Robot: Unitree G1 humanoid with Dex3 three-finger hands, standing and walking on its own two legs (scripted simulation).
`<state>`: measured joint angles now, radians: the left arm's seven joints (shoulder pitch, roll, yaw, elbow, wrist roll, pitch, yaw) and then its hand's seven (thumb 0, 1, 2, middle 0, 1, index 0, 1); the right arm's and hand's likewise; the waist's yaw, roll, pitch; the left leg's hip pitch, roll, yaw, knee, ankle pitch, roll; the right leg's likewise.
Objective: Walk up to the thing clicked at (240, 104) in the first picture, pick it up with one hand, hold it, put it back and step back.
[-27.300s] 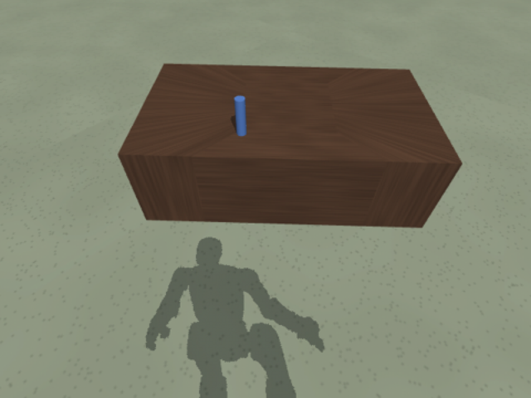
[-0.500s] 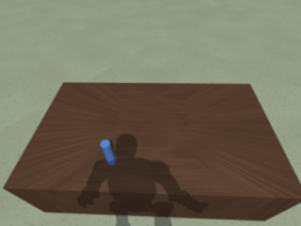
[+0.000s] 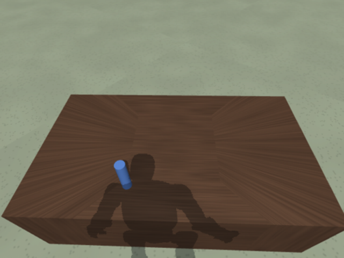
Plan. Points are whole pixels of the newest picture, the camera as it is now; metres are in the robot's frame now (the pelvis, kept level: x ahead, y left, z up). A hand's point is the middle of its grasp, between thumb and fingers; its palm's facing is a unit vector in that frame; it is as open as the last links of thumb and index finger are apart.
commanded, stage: stand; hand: left
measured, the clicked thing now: (123, 175) +0.48 +0.23 -0.28
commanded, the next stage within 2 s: step back in 0.24 s
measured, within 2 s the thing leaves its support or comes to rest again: neither
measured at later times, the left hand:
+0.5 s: hand out of the picture +0.08 +0.30 -0.17, palm faces -0.02 -0.92 -0.38, open 7.4 cm
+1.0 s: hand out of the picture -0.04 +0.31 -0.17, palm faces -0.09 -0.92 -0.39, open 7.4 cm
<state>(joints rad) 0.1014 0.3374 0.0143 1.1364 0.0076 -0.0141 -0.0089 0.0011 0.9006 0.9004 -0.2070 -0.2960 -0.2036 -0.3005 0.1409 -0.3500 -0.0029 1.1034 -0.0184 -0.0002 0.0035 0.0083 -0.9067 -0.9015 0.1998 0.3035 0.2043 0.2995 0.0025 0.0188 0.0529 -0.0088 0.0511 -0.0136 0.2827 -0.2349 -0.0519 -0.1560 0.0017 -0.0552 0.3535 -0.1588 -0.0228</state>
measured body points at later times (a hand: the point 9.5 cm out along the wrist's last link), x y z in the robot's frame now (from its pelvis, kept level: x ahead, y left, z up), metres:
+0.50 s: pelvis -0.05 +0.04 -0.02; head +0.02 +0.04 +0.42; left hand +0.08 +0.35 -0.14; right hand +0.03 -0.29 -0.14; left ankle -0.09 +0.16 -0.72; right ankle +0.02 -0.10 -0.75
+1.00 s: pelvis -0.15 +0.05 -0.03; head -0.08 +0.04 +0.42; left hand -0.04 +0.36 -0.14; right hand -0.05 -0.27 -0.15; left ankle -0.09 +0.17 -0.74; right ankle -0.18 -0.07 -0.75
